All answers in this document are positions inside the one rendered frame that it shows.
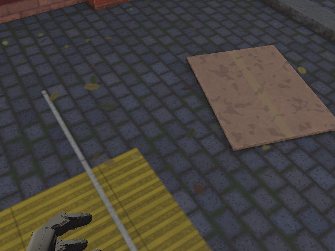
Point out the robot left hand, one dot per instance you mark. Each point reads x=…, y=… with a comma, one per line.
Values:
x=45, y=238

